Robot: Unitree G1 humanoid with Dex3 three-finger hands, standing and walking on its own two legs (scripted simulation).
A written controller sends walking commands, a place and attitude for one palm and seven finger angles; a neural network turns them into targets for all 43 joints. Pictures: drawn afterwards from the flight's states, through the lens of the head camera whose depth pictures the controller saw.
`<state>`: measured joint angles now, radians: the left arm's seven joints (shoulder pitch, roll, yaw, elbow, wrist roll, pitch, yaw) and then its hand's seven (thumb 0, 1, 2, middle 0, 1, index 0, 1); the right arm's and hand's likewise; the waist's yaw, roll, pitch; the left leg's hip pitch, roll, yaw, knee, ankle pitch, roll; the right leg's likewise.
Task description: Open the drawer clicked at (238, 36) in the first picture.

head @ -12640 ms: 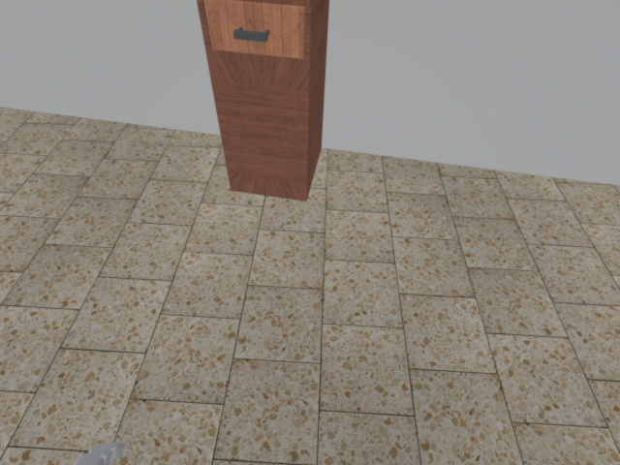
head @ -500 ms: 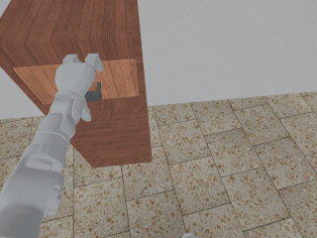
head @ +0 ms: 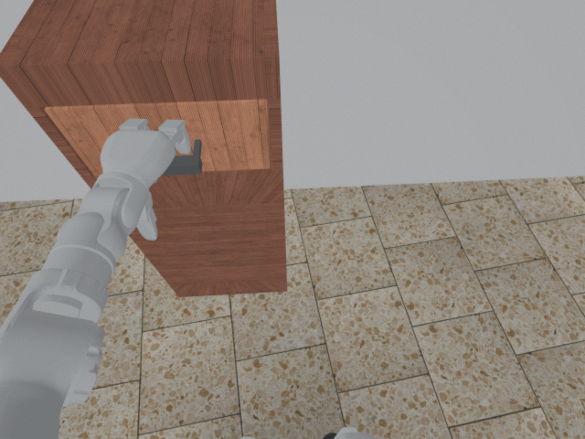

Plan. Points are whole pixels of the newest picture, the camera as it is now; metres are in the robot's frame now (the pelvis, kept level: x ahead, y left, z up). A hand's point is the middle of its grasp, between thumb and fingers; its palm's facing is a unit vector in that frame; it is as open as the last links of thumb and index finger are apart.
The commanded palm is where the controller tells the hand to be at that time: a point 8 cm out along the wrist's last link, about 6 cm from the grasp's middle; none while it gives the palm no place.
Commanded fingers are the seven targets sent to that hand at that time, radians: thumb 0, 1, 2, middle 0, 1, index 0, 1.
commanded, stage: move the hooked fingers above the handle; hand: left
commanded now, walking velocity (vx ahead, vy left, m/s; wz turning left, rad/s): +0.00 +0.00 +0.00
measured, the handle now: (168, 156) +0.55 +0.21 +0.01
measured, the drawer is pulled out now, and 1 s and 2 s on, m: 0.00 0.00 0.00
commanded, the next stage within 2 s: lower the fingers behind the handle in 1.22 s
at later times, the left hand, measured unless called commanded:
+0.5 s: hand (141, 174) +0.47 +0.22 +0.05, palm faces -0.16 +0.00 -0.99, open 13.8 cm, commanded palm +0.47 +0.22 +0.11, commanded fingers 0.00 -0.50 0.30 -0.30 -1.20 -0.30 -1.20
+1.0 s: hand (154, 163) +0.49 +0.20 +0.06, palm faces -0.13 -0.03 -0.99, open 13.6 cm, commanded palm +0.47 +0.20 +0.11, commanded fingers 0.00 -0.50 0.30 -0.30 -1.20 -0.30 -1.20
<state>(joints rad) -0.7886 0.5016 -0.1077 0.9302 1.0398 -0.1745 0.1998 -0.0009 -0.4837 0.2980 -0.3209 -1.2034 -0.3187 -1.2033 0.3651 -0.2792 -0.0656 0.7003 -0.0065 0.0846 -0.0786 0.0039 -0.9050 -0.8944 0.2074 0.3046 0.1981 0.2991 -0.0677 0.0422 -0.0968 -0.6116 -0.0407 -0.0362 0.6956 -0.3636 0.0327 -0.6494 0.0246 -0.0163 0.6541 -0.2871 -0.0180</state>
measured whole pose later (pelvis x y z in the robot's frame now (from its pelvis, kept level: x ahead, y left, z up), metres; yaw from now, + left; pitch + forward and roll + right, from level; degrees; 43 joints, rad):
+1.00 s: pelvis +0.01 +0.01 +0.00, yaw -2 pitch +15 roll -1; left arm -0.87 0.45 -0.11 1.09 1.02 0.04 0.17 0.00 -0.48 0.30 -0.33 -1.21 -0.33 -1.25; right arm 0.33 -0.25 -0.03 0.70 0.01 0.12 -0.03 0.00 -0.91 -0.89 0.21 0.30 0.20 0.30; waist -0.09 0.07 -0.14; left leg -0.56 -0.03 0.00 0.65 -0.36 0.05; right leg -0.60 0.03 0.02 0.61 -0.27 -0.01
